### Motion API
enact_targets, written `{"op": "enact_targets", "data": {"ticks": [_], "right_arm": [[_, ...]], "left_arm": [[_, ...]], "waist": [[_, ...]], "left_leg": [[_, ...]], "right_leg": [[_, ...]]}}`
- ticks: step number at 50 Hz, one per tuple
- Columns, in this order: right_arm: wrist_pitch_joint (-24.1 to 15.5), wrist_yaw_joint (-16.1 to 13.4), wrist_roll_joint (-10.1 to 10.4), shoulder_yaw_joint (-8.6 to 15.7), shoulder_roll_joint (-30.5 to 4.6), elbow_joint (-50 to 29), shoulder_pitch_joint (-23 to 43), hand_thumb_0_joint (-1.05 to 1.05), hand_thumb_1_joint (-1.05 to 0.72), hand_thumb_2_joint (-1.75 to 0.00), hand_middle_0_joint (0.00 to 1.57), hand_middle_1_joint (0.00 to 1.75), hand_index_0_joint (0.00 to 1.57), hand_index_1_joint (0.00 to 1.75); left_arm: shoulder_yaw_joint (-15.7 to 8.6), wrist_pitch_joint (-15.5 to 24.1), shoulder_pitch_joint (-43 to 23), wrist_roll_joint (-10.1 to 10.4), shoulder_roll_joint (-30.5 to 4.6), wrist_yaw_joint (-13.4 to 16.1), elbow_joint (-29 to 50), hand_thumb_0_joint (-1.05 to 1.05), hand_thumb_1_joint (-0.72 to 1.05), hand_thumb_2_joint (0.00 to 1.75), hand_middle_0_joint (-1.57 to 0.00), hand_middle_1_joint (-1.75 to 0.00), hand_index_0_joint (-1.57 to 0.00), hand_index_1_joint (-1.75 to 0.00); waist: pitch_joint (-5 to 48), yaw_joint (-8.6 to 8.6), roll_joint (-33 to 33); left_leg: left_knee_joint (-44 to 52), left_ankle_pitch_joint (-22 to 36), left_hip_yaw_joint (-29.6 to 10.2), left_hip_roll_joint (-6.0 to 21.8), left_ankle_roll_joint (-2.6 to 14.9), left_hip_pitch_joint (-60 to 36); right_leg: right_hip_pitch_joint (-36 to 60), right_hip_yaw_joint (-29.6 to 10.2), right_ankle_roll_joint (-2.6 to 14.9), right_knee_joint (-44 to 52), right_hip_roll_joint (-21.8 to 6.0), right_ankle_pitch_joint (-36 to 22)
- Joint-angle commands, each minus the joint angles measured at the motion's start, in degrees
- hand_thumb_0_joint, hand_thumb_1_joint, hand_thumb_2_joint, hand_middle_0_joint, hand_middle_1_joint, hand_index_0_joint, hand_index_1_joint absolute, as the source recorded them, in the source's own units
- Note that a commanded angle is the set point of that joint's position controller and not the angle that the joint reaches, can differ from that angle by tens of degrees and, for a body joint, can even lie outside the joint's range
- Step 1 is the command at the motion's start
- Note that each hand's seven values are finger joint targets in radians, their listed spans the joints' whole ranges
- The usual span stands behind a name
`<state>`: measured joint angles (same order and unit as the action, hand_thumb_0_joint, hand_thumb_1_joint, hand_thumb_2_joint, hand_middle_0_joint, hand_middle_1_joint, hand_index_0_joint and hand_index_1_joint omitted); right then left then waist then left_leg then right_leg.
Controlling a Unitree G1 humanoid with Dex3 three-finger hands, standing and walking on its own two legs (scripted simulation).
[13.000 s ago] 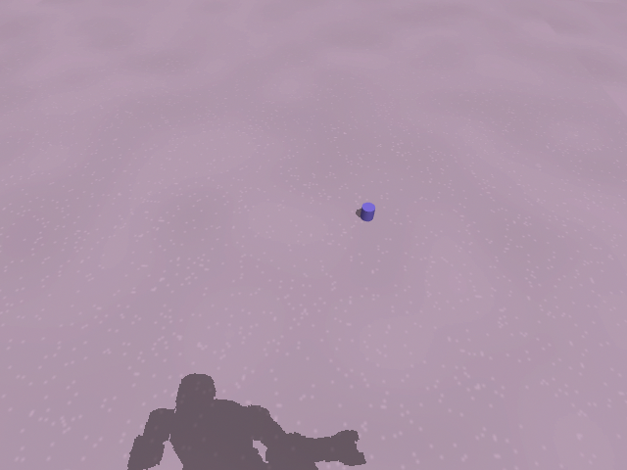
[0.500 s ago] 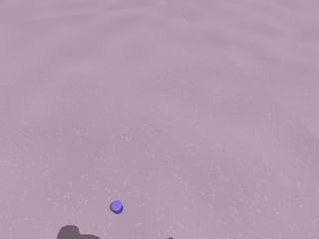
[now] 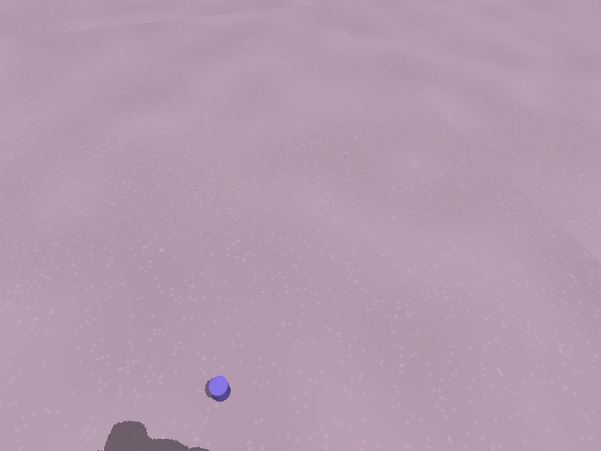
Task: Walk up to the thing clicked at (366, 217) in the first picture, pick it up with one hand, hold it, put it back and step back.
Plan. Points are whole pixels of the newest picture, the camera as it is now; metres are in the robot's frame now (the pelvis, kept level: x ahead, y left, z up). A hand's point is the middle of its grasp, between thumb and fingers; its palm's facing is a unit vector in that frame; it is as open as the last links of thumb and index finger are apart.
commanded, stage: stand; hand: left
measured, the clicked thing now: (219, 388) +0.43 +0.23 -0.75
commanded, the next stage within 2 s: walk up in 0.24 s
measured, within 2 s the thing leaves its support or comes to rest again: neither
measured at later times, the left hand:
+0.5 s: hand out of the picture +0.07 +0.29 -0.17, palm faces -0.05 -0.92 -0.38, open 7.4 cm
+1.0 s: hand out of the picture -0.03 +0.28 -0.17, palm faces -0.10 -0.92 -0.39, open 7.4 cm
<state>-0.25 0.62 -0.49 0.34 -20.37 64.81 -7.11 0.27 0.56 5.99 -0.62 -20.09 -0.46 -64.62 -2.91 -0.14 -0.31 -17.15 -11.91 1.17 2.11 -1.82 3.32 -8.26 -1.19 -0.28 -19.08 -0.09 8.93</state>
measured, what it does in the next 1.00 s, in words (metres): walks backwards: right foot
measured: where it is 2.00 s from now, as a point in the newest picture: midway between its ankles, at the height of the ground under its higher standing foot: outside the picture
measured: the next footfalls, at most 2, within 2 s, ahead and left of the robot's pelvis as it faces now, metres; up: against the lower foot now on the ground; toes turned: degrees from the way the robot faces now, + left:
right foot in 0.92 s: -0.12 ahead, -0.09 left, +0.00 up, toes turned +0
left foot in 1.26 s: -0.20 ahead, +0.15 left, +0.00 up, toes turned -2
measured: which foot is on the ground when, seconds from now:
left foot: down 0.00-0.96, up 0.98-1.00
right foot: down 0.00-0.54, up 0.56-0.90, down 0.92-1.00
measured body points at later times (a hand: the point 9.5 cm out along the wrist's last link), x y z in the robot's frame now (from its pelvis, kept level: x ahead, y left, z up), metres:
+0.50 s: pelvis -0.05 +0.02 -0.02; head +0.02 +0.03 +0.42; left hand +0.07 +0.34 -0.15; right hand +0.04 -0.31 -0.14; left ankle -0.07 +0.13 -0.73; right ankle +0.02 -0.12 -0.75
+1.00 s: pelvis -0.15 +0.03 -0.03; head -0.08 +0.01 +0.42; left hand -0.02 +0.33 -0.14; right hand -0.06 -0.29 -0.15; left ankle -0.10 +0.14 -0.74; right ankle -0.16 -0.09 -0.75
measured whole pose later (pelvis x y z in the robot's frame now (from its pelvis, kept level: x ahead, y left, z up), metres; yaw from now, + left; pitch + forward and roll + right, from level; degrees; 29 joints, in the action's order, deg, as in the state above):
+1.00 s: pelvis -0.15 +0.03 -0.03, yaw -3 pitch -3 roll -1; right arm 3.2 -1.2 0.1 3.2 -22.2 50.9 -6.2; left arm -3.4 -3.2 6.8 -2.0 -20.1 0.0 -49.9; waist -11.3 -0.8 -2.7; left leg -45.3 -22.2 -1.2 1.2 0.7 22.1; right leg -13.4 -2.2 0.9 -36.2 3.2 20.2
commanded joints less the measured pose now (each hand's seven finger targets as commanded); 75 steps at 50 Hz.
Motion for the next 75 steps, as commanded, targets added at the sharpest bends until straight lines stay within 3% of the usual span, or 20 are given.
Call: {"op": "enact_targets", "data": {"ticks": [1,11,15,21,25,27,30,33,40,46,48,49,50,54,59,62,64,66,70,75], "right_arm": [[-1.2,-1.0,-0.1,2.2,-12.2,-3.2,2.2,0.00,-0.90,-0.90,0.20,0.30,0.20,0.30],[-1.2,-1.0,0.0,2.1,-11.9,-3.5,1.9,0.00,-0.90,-0.90,0.20,0.30,0.20,0.30],[0.6,-1.2,1.4,3.7,-13.3,-5.6,1.8,0.00,-0.90,-0.90,0.20,0.30,0.20,0.30],[2.7,-1.1,0.5,5.0,-12.0,-8.1,-3.8,0.00,-0.90,-0.90,0.20,0.30,0.20,0.30],[2.3,-0.9,0.4,6.1,-12.5,-9.4,-7.2,0.00,-0.90,-0.90,0.20,0.30,0.20,0.30],[1.5,-1.1,-0.8,7.6,-19.4,-11.2,-3.7,0.00,-0.90,-0.90,0.20,0.30,0.20,0.30],[1.1,-1.8,-1.6,7.9,-20.4,-14.5,-0.5,0.00,-0.90,-0.90,0.20,0.30,0.20,0.30],[0.6,-2.8,-2.0,7.0,-16.7,-16.5,4.0,0.00,-0.90,-0.90,0.20,0.30,0.20,0.30],[1.0,-3.6,-0.7,6.9,-15.8,-16.6,-3.8,0.00,-0.90,-0.90,0.20,0.30,0.20,0.30],[2.1,-2.5,0.3,6.3,-15.3,-18.4,0.3,0.00,-0.90,-0.90,0.20,0.30,0.20,0.30],[1.8,-2.8,1.1,5.4,-12.0,-20.0,2.2,0.00,-0.90,-0.90,0.20,0.30,0.20,0.30],[2.4,-3.4,0.8,5.9,-12.5,-19.5,1.4,0.00,-0.90,-0.90,0.20,0.30,0.20,0.30],[2.5,-3.2,0.9,6.0,-13.7,-18.9,-0.5,0.00,-0.90,-0.90,0.20,0.30,0.20,0.30],[1.7,-3.1,1.0,4.9,-12.6,-17.4,-3.0,0.00,-0.90,-0.90,0.20,0.30,0.20,0.30],[0.5,-3.6,0.1,4.5,-11.4,-19.1,-4.5,0.00,-0.90,-0.90,0.20,0.30,0.20,0.30],[-0.4,-3.5,-0.8,5.4,-11.6,-18.2,-7.7,0.00,-0.90,-0.90,0.20,0.30,0.20,0.30],[-0.5,-3.4,-2.3,7.1,-16.6,-18.6,-6.5,0.00,-0.90,-0.90,0.20,0.30,0.20,0.30],[-0.2,-3.0,-1.8,8.4,-24.3,-21.0,-3.8,0.00,-0.90,-0.90,0.20,0.30,0.20,0.30],[-0.7,-3.9,-2.0,6.6,-15.7,-22.0,2.9,0.00,-0.90,-0.90,0.20,0.30,0.20,0.30],[-1.1,-3.2,-0.9,6.6,-13.7,-20.3,-4.3,0.00,-0.90,-0.90,0.20,0.30,0.20,0.30]], "left_arm": [[-2.4,1.3,-2.0,0.3,-12.6,0.8,3.2,0.00,0.90,0.90,-0.20,-0.30,-0.20,-0.30],[-2.5,1.1,-1.6,0.2,-12.8,0.9,3.3,0.00,0.90,0.90,-0.20,-0.30,-0.20,-0.30],[-5.3,-0.4,-1.2,1.2,-15.4,1.6,6.7,0.00,0.90,0.90,-0.20,-0.30,-0.20,-0.30],[-6.2,-1.8,-6.8,-0.6,-17.6,1.9,12.9,0.00,0.90,0.90,-0.20,-0.30,-0.20,-0.30],[-5.5,-3.0,-10.4,-0.7,-15.6,1.8,16.0,0.00,0.90,0.90,-0.20,-0.30,-0.20,-0.30],[-4.9,-3.4,-8.5,0.1,-11.1,2.1,17.4,0.00,0.90,0.90,-0.20,-0.30,-0.20,-0.30],[-5.4,-4.4,-3.3,-0.6,-11.7,2.8,16.3,0.00,0.90,0.90,-0.20,-0.30,-0.20,-0.30],[-6.0,-4.5,-0.6,0.1,-13.4,2.6,15.7,0.00,0.90,0.90,-0.20,-0.30,-0.20,-0.30],[-6.4,-3.1,-1.8,-0.6,-11.4,2.0,20.1,0.00,0.90,0.90,-0.20,-0.30,-0.20,-0.30],[-7.5,-2.2,6.0,-1.4,-12.1,1.8,17.1,0.00,0.90,0.90,-0.20,-0.30,-0.20,-0.30],[-9.0,-2.4,3.4,-1.0,-18.6,1.5,19.0,0.00,0.90,0.90,-0.20,-0.30,-0.20,-0.30],[-9.1,-2.2,0.1,-1.6,-20.8,1.4,20.9,0.00,0.90,0.90,-0.20,-0.30,-0.20,-0.30],[-9.0,-2.0,-0.3,-1.5,-19.1,1.5,21.8,0.00,0.90,0.90,-0.20,-0.30,-0.20,-0.30],[-8.1,-2.4,-2.0,-1.5,-13.5,2.0,23.3,0.00,0.90,0.90,-0.20,-0.30,-0.20,-0.30],[-8.3,-3.4,1.4,-2.1,-13.5,2.2,25.5,0.00,0.90,0.90,-0.20,-0.30,-0.20,-0.30],[-8.0,-4.6,0.8,-0.9,-13.7,1.7,26.3,0.00,0.90,0.90,-0.20,-0.30,-0.20,-0.30],[-7.0,-5.3,2.4,-0.4,-10.0,1.1,26.9,0.00,0.90,0.90,-0.20,-0.30,-0.20,-0.30],[-8.3,-5.4,-1.6,-1.3,-13.3,2.3,26.9,0.00,0.90,0.90,-0.20,-0.30,-0.20,-0.30],[-9.1,-5.7,5.5,-0.5,-13.3,1.2,23.1,0.00,0.90,0.90,-0.20,-0.30,-0.20,-0.30],[-8.2,-3.4,5.1,-0.9,-11.7,0.7,22.7,0.00,0.90,0.90,-0.20,-0.30,-0.20,-0.30]], "waist": [[4.7,0.09,0.3],[3.9,0.02,0.5],[3.0,0.42,3.1],[8.0,-0.95,11.7],[7.1,-3.65,9.7],[5.3,-2.43,-10.9],[6.1,-0.97,-9.8],[3.8,1.65,-7.6],[6.9,-2.33,-7.1],[10.3,1.23,-5.8],[7.1,2.14,10.6],[3.9,2.58,17.3],[1.4,1.58,14.3],[1.4,0.73,9.3],[6.4,2.17,12.8],[8.7,0.06,10.0],[8.6,1.27,-2.6],[5.7,-2.45,-12.0],[1.0,3.96,-5.3],[5.8,-0.83,-8.8]], "left_leg": [[2.4,7.5,-4.4,6.0,2.42,0.6],[2.9,7.1,-4.6,5.8,2.30,1.0],[-9.8,19.5,-2.4,3.9,3.77,2.6],[-29.6,-16.9,-2.0,-3.4,4.04,7.0],[-16.5,-0.4,-4.1,-0.1,5.34,6.4],[-2.4,26.4,-22.3,13.7,10.05,4.2],[-4.7,34.7,-24.0,19.6,16.23,7.3],[-9.4,34.0,-14.6,13.0,14.22,4.4],[-14.3,34.5,-13.6,12.5,14.29,-8.2],[-20.2,20.4,-9.7,8.6,8.85,5.9],[-32.3,-4.3,-3.9,-5.2,3.34,18.2],[-45.2,-26.0,-4.5,-6.3,2.25,17.6],[-49.1,-27.2,-8.7,-4.8,2.14,17.9],[-48.7,-19.2,-7.9,-8.0,0.96,21.0],[-28.4,-19.0,-3.4,-4.1,0.25,22.0],[-5.1,-0.2,0.1,-4.1,0.95,13.8],[-2.3,14.8,-16.9,8.0,5.36,1.2],[-1.0,18.6,-34.5,25.0,18.76,14.5],[-6.0,23.0,-13.2,12.0,11.85,9.6],[-7.3,13.0,-11.6,9.9,12.29,-3.6]], "right_leg": [[1.9,-5.0,1.56,1.9,-6.8,-9.2],[1.5,-4.8,1.64,1.6,-6.7,-9.2],[-1.4,-5.4,4.27,-4.5,-7.7,-27.5],[-6.8,-15.6,14.03,-3.1,-18.8,-22.4],[-10.1,-8.7,8.21,-13.9,-11.8,-14.7],[-18.5,-2.3,2.22,-31.8,5.4,10.9],[-18.8,-10.0,1.93,-47.8,6.6,27.2],[-22.1,-11.0,0.85,-52.4,6.1,20.3],[-19.6,-5.2,-1.69,-29.0,2.9,19.0],[0.8,-1.9,2.09,-4.9,-0.1,-3.4],[-1.1,-19.4,12.66,-5.4,-13.8,-17.9],[-9.3,-27.9,18.96,-1.8,-22.5,-21.0],[-11.3,-27.6,18.99,-2.1,-22.5,-21.6],[-6.0,-11.9,13.16,-7.9,-11.5,-25.9],[7.0,-10.9,12.26,-12.7,-11.4,-28.0],[5.6,-7.7,8.57,-22.1,-8.3,-22.3],[-13.7,-5.5,3.55,-30.2,-1.2,2.2],[-15.5,-9.5,0.83,-48.6,4.8,29.7],[-22.3,-12.8,0.71,-57.8,6.8,18.7],[-21.8,-8.5,-2.00,-42.2,4.5,15.8]]}}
